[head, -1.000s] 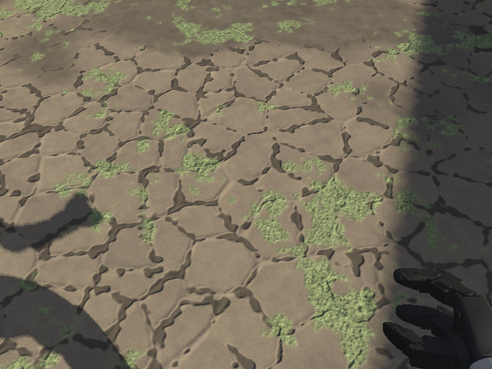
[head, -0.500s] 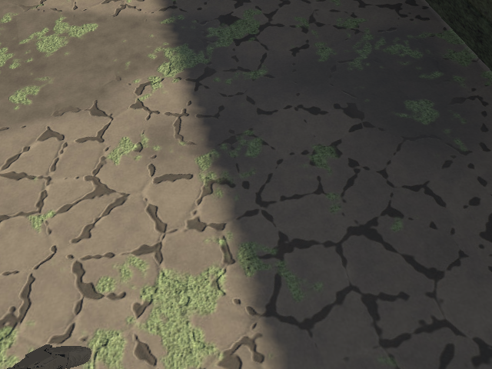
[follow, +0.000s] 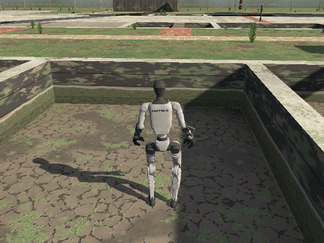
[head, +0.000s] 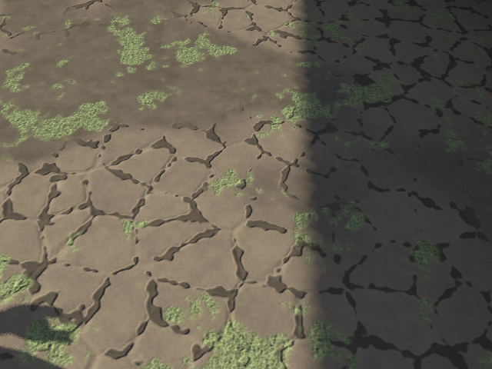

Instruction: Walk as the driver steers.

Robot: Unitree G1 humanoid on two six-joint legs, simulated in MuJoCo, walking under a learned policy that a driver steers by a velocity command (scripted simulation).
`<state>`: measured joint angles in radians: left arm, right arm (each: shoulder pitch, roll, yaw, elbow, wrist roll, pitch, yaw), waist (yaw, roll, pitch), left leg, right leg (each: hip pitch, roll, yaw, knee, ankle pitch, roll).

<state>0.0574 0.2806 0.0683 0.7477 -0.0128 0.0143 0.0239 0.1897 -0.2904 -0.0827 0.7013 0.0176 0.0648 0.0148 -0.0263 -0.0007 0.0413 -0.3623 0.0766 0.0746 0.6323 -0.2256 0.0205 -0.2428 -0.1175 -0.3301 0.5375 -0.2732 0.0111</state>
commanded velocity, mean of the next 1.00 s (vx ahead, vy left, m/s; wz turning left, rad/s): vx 0.11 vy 0.00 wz -0.14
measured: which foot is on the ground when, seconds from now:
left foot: down 0.00-0.60, up 0.62-1.00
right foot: down 0.00-0.00, up 0.02-0.58, down 0.60-1.00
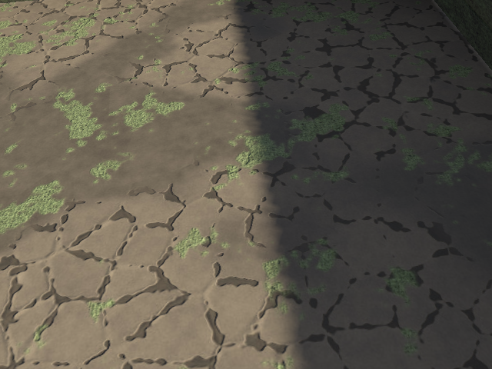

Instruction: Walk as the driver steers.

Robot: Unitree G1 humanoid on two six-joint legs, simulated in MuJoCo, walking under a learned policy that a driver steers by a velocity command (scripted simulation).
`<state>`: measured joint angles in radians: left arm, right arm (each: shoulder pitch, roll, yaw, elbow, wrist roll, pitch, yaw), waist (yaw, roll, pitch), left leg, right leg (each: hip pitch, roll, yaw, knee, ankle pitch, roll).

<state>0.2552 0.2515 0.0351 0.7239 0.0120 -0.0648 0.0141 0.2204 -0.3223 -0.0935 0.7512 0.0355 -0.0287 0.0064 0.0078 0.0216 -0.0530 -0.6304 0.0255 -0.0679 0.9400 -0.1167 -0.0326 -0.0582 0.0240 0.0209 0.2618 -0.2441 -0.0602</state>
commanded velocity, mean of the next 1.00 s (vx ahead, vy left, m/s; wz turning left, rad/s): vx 0.60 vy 0.00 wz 0.22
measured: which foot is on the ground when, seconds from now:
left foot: up 0.00-0.30, down 0.32-0.78, up 0.80-1.00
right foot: down 0.00-0.34, up 0.36-0.76, down 0.78-1.00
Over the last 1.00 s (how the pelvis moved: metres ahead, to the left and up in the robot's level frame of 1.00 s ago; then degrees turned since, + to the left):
0.09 -0.05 0.02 -10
